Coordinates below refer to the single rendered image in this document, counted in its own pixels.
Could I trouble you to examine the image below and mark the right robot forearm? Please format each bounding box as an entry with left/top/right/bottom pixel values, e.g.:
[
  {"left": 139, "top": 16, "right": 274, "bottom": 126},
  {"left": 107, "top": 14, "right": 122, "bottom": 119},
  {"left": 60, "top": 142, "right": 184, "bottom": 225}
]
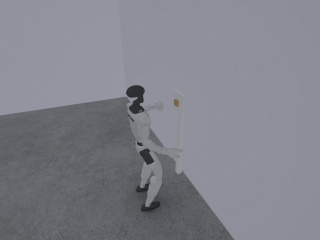
[{"left": 145, "top": 140, "right": 169, "bottom": 155}]

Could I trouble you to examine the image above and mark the robot right hand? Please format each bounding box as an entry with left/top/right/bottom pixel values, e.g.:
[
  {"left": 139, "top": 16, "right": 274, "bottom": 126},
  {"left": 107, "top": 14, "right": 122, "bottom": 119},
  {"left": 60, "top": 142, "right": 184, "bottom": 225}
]
[{"left": 167, "top": 148, "right": 183, "bottom": 159}]

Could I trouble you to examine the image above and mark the robot head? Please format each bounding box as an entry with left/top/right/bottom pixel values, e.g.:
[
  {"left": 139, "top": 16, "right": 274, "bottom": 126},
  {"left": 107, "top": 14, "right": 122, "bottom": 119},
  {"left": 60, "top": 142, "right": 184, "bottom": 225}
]
[{"left": 126, "top": 85, "right": 145, "bottom": 114}]

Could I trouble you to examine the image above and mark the robot left hand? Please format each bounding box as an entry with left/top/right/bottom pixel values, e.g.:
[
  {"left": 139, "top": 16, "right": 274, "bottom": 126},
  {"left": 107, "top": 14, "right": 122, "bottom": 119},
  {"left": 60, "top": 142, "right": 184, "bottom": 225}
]
[{"left": 152, "top": 100, "right": 164, "bottom": 111}]

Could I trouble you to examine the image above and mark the left robot forearm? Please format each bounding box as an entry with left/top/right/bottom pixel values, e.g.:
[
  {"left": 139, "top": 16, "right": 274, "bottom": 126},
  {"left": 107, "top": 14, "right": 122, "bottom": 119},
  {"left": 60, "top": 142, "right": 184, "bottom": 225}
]
[{"left": 143, "top": 104, "right": 153, "bottom": 112}]

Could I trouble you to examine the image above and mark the panel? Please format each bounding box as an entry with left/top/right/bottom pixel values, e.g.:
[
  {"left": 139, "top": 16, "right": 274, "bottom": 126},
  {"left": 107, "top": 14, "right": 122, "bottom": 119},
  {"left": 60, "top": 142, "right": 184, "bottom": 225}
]
[{"left": 172, "top": 89, "right": 186, "bottom": 174}]

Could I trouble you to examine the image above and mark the humanoid robot torso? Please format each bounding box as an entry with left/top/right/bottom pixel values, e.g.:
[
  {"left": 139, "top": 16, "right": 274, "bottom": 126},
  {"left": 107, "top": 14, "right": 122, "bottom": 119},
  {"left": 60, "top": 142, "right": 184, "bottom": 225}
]
[{"left": 127, "top": 105, "right": 150, "bottom": 157}]

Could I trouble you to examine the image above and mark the right robot upper arm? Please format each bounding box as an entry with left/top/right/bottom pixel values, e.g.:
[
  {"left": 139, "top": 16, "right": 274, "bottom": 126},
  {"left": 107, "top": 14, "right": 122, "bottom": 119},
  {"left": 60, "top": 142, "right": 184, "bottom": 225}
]
[{"left": 139, "top": 113, "right": 151, "bottom": 148}]

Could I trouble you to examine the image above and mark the button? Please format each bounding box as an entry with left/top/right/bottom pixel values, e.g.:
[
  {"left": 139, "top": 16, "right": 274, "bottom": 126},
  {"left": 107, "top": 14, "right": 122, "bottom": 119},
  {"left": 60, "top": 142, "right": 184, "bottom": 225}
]
[{"left": 174, "top": 99, "right": 179, "bottom": 107}]

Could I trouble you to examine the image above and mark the left robot upper arm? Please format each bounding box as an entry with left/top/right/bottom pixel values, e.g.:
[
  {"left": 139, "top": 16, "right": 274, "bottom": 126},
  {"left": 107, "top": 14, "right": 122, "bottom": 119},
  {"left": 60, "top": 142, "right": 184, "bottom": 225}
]
[{"left": 126, "top": 101, "right": 133, "bottom": 109}]

